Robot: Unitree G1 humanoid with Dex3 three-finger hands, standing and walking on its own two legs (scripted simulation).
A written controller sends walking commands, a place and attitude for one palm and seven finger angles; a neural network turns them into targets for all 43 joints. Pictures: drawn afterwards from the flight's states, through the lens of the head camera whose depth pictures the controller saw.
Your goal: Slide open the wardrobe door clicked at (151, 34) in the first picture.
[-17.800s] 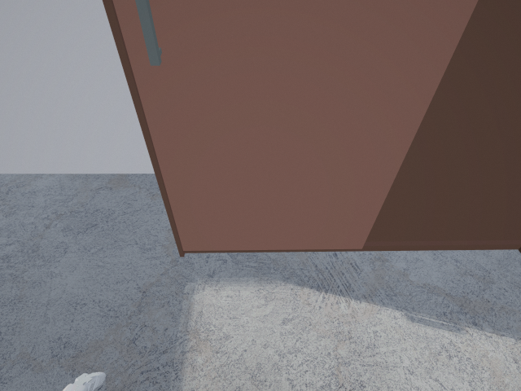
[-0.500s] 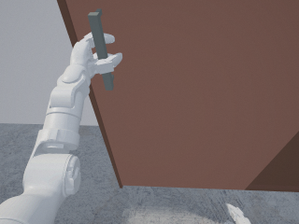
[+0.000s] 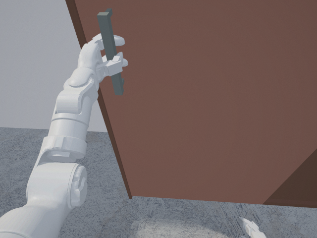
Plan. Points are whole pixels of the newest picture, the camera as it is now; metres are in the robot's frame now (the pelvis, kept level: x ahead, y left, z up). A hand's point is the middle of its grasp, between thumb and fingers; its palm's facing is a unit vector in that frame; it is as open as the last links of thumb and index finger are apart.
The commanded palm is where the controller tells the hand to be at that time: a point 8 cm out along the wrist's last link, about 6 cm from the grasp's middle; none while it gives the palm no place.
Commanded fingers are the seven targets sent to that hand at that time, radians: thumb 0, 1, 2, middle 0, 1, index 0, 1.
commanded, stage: grip the handle and tug to test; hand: left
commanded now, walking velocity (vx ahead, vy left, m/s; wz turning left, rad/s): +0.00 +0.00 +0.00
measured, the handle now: (114, 55) +0.49 +0.14 +0.24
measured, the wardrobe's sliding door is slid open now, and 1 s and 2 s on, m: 0.00 0.00 0.00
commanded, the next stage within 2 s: tug the door sideways, standing still in 0.36 s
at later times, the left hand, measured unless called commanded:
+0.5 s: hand (118, 64) +0.44 +0.12 +0.25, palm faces -0.02 -1.00 -0.01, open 5.7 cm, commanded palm +0.41 +0.17 +0.24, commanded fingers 0.00 0.90 0.90 -0.45 -1.40 -0.45 -1.40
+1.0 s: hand (120, 64) +0.44 +0.12 +0.25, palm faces +0.05 -1.00 -0.05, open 5.8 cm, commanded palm +0.41 +0.12 +0.24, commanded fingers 0.00 0.90 0.90 -0.45 -1.40 -0.45 -1.40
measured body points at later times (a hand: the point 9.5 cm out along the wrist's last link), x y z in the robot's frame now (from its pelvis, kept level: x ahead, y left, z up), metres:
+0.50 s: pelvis +0.02 +0.00 +0.00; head +0.00 -0.02 +0.45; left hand +0.43 +0.17 +0.25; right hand +0.17 -0.24 -0.10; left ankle -0.02 +0.11 -0.75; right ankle +0.00 -0.10 -0.75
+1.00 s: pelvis +0.01 +0.01 +0.00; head +0.00 -0.01 +0.45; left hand +0.43 +0.17 +0.25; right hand +0.18 -0.21 -0.11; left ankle -0.02 +0.11 -0.75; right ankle +0.00 -0.10 -0.75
